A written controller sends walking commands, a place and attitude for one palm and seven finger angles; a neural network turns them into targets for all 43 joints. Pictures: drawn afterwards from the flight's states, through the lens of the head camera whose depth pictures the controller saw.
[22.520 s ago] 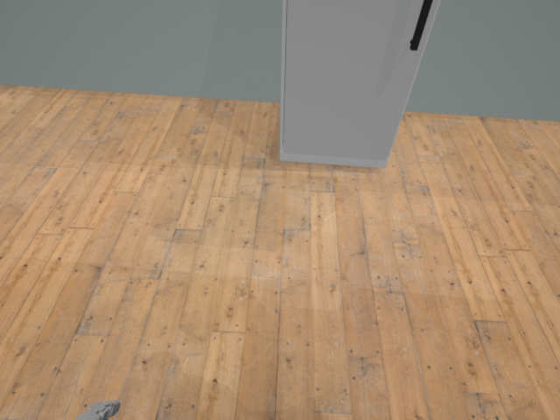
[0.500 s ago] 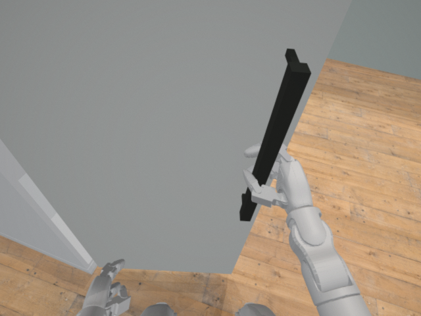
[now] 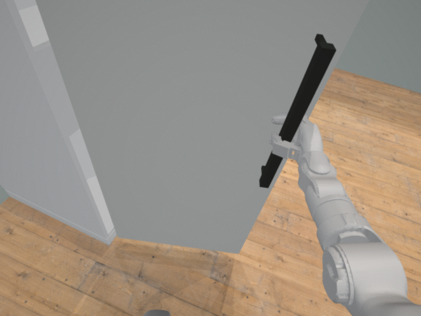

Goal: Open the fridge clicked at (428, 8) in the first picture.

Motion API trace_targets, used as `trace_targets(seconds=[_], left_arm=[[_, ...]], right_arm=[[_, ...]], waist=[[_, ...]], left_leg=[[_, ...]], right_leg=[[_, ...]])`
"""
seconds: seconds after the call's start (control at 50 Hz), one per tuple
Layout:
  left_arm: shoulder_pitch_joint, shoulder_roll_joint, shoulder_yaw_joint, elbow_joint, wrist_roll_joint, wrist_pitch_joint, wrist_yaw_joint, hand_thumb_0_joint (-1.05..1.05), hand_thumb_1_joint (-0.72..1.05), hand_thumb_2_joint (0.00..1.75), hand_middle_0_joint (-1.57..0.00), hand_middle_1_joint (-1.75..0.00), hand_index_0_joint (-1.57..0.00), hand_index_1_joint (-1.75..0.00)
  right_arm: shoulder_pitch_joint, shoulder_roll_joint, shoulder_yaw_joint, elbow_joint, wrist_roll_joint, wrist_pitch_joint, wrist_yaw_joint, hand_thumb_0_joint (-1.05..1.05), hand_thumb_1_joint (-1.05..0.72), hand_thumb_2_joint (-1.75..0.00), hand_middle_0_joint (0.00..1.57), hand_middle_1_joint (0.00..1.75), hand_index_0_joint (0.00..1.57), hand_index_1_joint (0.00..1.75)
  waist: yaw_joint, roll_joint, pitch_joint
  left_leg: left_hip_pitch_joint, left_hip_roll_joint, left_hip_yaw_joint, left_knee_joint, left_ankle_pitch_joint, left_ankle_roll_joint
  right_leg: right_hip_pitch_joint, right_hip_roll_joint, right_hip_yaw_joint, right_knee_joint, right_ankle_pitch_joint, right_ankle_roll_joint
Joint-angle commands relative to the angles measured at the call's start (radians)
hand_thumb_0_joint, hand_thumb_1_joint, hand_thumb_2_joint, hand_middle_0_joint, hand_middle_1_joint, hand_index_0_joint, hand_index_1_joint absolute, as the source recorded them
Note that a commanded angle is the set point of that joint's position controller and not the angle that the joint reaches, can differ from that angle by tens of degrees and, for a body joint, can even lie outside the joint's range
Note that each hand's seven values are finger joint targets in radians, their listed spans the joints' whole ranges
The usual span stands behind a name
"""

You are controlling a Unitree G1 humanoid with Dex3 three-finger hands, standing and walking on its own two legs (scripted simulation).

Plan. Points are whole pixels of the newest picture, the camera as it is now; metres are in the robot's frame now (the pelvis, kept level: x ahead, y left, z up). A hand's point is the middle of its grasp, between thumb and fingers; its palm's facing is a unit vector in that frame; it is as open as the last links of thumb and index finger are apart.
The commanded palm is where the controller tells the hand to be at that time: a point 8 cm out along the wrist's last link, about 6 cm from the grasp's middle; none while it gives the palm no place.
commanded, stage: stop walking and hold the door back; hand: right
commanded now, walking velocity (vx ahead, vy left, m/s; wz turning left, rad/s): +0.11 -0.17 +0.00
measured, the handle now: (286, 125) +0.48 -0.11 +0.13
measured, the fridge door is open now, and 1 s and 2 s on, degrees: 73 66 64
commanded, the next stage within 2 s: loosen the grip on the handle in 0.16 s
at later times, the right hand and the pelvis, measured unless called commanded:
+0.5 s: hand (279, 138) +0.46 -0.10 +0.11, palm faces -0.07 +0.99 -0.14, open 8.1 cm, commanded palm +0.42 -0.14 +0.11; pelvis +0.01 -0.06 +0.01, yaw +4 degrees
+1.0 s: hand (276, 144) +0.48 -0.11 +0.07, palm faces -0.04 +0.99 -0.16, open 14.4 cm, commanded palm +0.46 -0.17 +0.08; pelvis +0.06 -0.06 +0.01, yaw +3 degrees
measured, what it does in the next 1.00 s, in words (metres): steps on the spot: right foot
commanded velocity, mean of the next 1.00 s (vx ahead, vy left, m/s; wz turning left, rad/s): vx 0.01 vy -0.02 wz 0.00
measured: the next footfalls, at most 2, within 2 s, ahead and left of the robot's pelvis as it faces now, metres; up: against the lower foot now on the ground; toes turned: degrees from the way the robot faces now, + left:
right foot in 0.32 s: +0.11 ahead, -0.19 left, +0.00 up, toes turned +1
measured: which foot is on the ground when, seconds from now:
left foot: down 0.00-1.00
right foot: up 0.00-0.30, down 0.32-1.00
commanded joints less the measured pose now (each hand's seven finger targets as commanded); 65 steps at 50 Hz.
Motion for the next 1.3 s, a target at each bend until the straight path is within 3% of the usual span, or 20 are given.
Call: trace_targets(seconds=[0.0,0.12,0.22,0.24,0.26,0.28,0.32,0.36,0.46,0.52,0.6,0.66,0.72,0.78,0.9,0.92,0.96,1.04,1.18,1.28], left_arm=[[-0.09,0.111,0.047,-0.124,0.006,-0.102,0.011,0.0,0.9,0.9,-0.2,-0.3,-0.2,-0.3],[-0.049,0.115,0.035,-0.13,0.002,-0.122,-0.004,0.0,0.9,0.9,-0.2,-0.3,-0.2,-0.3],[-0.048,0.115,0.036,-0.141,0.014,-0.14,0.009,0.0,0.9,0.9,-0.2,-0.3,-0.2,-0.3],[-0.023,0.058,0.091,-0.224,0.049,-0.18,-0.016,0.0,0.9,0.9,-0.2,-0.3,-0.2,-0.3],[-0.034,0.209,0.125,-0.134,0.078,-0.272,-0.079,0.0,0.9,0.9,-0.2,-0.3,-0.2,-0.3],[0.046,0.119,0.082,-0.183,0.024,-0.282,-0.097,0.0,0.9,0.9,-0.2,-0.3,-0.2,-0.3],[-0.03,0.116,0.066,-0.223,-0.003,-0.245,-0.118,0.0,0.9,0.9,-0.2,-0.3,-0.2,-0.3],[-0.048,0.125,0.052,-0.277,0.017,-0.255,-0.137,0.0,0.9,0.9,-0.2,-0.3,-0.2,-0.3],[-0.039,0.111,0.043,-0.295,0.003,-0.249,-0.147,0.0,0.9,0.9,-0.2,-0.3,-0.2,-0.3],[-0.054,0.096,0.039,-0.297,0.005,-0.252,-0.149,0.0,0.9,0.9,-0.2,-0.3,-0.2,-0.3],[-0.055,0.087,0.038,-0.287,0.019,-0.254,-0.147,0.0,0.9,0.9,-0.2,-0.3,-0.2,-0.3],[0.0,0.107,0.025,-0.227,0.036,-0.213,-0.127,0.0,0.9,0.9,-0.2,-0.3,-0.2,-0.3],[-0.027,0.076,0.04,-0.261,0.038,-0.218,-0.132,0.0,0.9,0.9,-0.2,-0.3,-0.2,-0.3],[-0.004,0.082,0.048,-0.254,0.04,-0.212,-0.143,0.0,0.9,0.9,-0.2,-0.3,-0.2,-0.3],[-0.019,0.075,0.054,-0.268,0.033,-0.192,-0.142,0.0,0.9,0.9,-0.2,-0.3,-0.2,-0.3],[0.01,0.092,0.047,-0.214,0.039,-0.174,-0.123,0.0,0.9,0.9,-0.2,-0.3,-0.2,-0.3],[0.001,0.094,0.044,-0.242,0.043,-0.157,-0.112,0.0,0.9,0.9,-0.2,-0.3,-0.2,-0.3],[0.004,0.074,0.051,-0.267,0.039,-0.162,-0.109,0.0,0.9,0.9,-0.2,-0.3,-0.2,-0.3],[0.023,0.103,0.059,-0.273,0.018,-0.155,-0.099,0.0,0.9,0.9,-0.2,-0.3,-0.2,-0.3],[0.024,0.106,0.059,-0.277,0.01,-0.163,-0.089,0.0,0.9,0.9,-0.2,-0.3,-0.2,-0.3]], right_arm=[[-0.472,-0.323,-0.105,-0.166,0.002,-0.057,-0.017,0.0,-0.9,-0.9,0.45,1.4,0.45,1.4],[-0.424,-0.385,-0.147,-0.095,0.003,-0.093,-0.012,0.0,-0.9,-0.9,0.45,1.4,0.45,1.4],[-0.442,-0.385,-0.157,-0.117,-0.01,-0.115,-0.014,0.0,-0.9,-0.9,0.45,1.4,0.45,1.4],[-0.661,-0.477,-0.21,-0.306,-0.094,-0.153,0.017,0.0,-0.9,-0.9,0.45,1.4,0.45,1.4],[-0.998,-0.654,-0.405,-0.297,-0.121,-0.097,0.018,0.0,-0.78,-0.84,0.45,1.4,0.45,1.4],[-0.502,-0.214,-0.061,0.005,-0.108,-0.035,0.045,0.0,-0.66,-0.78,0.45,1.4,0.45,1.4],[-0.362,-0.183,-0.105,-0.043,-0.066,-0.066,0.009,0.0,-0.42,-0.67,0.45,1.4,0.45,1.4],[-0.435,-0.231,-0.121,-0.272,-0.077,-0.066,-0.061,0.0,-0.17,-0.55,0.45,1.4,0.45,1.4],[-0.355,-0.106,-0.006,-0.285,-0.108,0.023,-0.13,0.0,0.43,-0.26,0.44,1.38,0.44,1.38],[-0.383,-0.005,0.068,-0.39,-0.1,0.066,-0.147,0.0,0.55,-0.2,0.4,1.33,0.4,1.33],[-0.346,0.058,0.096,-0.5,-0.087,0.096,-0.173,0.0,0.55,-0.2,0.34,1.27,0.34,1.27],[-0.356,-0.1,-0.038,-0.282,-0.107,0.113,-0.185,0.0,0.55,-0.2,0.3,1.22,0.3,1.22],[-0.431,0.001,0.056,-0.519,-0.126,0.043,-0.173,0.0,0.55,-0.2,0.26,1.17,0.26,1.17],[-0.29,0.065,0.086,-0.487,-0.103,0.063,-0.169,0.0,0.55,-0.2,0.25,1.15,0.25,1.15],[-0.225,0.104,0.13,-0.591,-0.098,0.104,-0.153,0.0,0.55,-0.2,0.25,1.15,0.25,1.15],[-0.282,-0.056,-0.014,-0.387,-0.111,0.109,-0.164,0.0,0.55,-0.2,0.25,1.15,0.25,1.15],[-0.311,-0.123,-0.063,-0.391,-0.126,0.083,-0.155,0.0,0.55,-0.2,0.25,1.15,0.25,1.15],[-0.258,-0.131,-0.056,-0.503,-0.12,-0.01,-0.091,0.0,0.55,-0.2,0.25,1.15,0.25,1.15],[-0.209,-0.232,-0.101,-0.466,-0.076,-0.016,0.011,0.0,0.55,-0.2,0.25,1.15,0.25,1.15],[-0.196,-0.276,-0.113,-0.517,-0.045,-0.055,0.086,0.0,0.55,-0.2,0.25,1.15,0.25,1.15]], waist=[[-0.017,0.369,-0.208],[-0.015,0.285,-0.259],[-0.028,0.364,-0.254],[-0.037,0.463,-0.267],[0.043,-0.014,-0.461],[0.039,0.138,-0.459],[0.003,0.44,-0.245],[-0.005,-0.071,-0.365],[0.028,0.183,-0.314],[0.025,0.062,-0.377],[0.022,0.078,-0.441],[0.053,0.253,-0.266],[0.037,0.0,-0.514],[0.03,0.105,-0.504],[0.023,0.095,-0.484],[0.058,0.204,-0.349],[0.031,0.188,-0.362],[-0.004,0.051,-0.552],[0.02,0.162,-0.474],[0.014,0.103,-0.49]], left_leg=[[0.246,0.294,-0.502,-0.496,-0.551,0.091],[0.221,0.233,-0.248,-0.424,-0.261,0.074],[0.07,0.182,-0.159,-0.4,-0.268,0.067],[0.069,0.075,-0.117,-0.34,-0.053,0.063],[0.119,-0.018,0.003,-0.058,0.347,0.025],[-0.034,-0.043,0.066,-0.058,0.215,0.016],[-0.019,-0.005,0.005,-0.239,-0.115,-0.022],[-0.051,-0.009,0.025,-0.15,-0.057,0.018],[-0.052,-0.027,0.018,-0.174,-0.099,0.005],[-0.058,-0.037,0.023,-0.142,-0.009,0.014],[-0.027,-0.045,0.031,-0.13,0.121,0.016],[-0.069,-0.048,0.034,-0.152,0.096,-0.002],[-0.058,-0.044,0.03,-0.093,0.215,0.016],[-0.052,-0.05,0.042,-0.092,0.262,0.007],[-0.028,-0.054,0.045,-0.091,0.296,0.007],[-0.074,-0.057,0.045,-0.103,0.261,0.004],[-0.032,-0.052,0.031,-0.112,0.214,0.004],[0.039,-0.045,0.021,-0.058,0.356,0.014],[0.047,-0.048,0.007,-0.091,0.339,-0.005],[0.049,-0.044,-0.004,-0.087,0.345,-0.006]], right_leg=[[-0.326,0.001,0.118,0.304,0.027,0.029],[-0.21,-0.013,0.015,0.142,0.098,0.044],[0.077,0.014,-0.097,-0.185,0.083,0.029],[0.185,0.006,-0.102,-0.204,0.144,0.035],[0.136,-0.051,0.098,-0.589,0.432,0.01],[0.193,-0.005,0.023,-0.455,0.535,0.029],[-0.011,0.017,-0.021,-0.469,0.096,-0.001],[0.069,0.047,-0.052,-0.424,0.067,0.004],[-0.026,0.016,-0.011,-0.438,0.01,0.0],[0.045,0.005,0.0,-0.433,0.089,0.014],[0.113,-0.002,0.006,-0.391,0.31,0.018],[-0.039,0.008,0.016,-0.383,0.271,0.006],[0.162,0.006,0.013,-0.335,0.477,0.025],[0.168,-0.01,0.027,-0.315,0.599,0.027],[0.159,-0.006,0.018,-0.308,0.62,0.025],[0.038,0.007,0.01,-0.304,0.484,0.021],[-0.024,0.031,-0.003,-0.321,0.366,0.007],[0.071,0.035,-0.024,-0.279,0.52,0.012],[-0.015,0.045,-0.04,-0.279,0.399,-0.009],[-0.003,0.052,-0.04,-0.268,0.392,-0.014]])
